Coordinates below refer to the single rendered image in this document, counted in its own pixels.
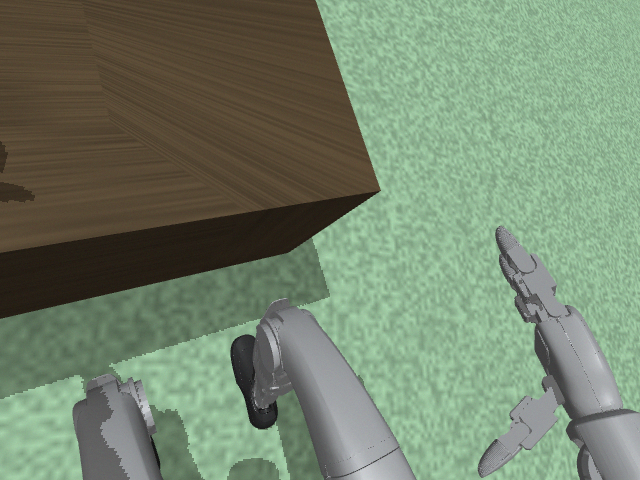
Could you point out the right robot arm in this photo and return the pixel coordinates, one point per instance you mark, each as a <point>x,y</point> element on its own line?
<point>609,444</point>

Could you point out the right robot hand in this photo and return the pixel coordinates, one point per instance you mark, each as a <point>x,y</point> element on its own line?
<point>578,374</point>

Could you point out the right robot foot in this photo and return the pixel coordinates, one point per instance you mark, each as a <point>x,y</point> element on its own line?
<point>242,363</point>

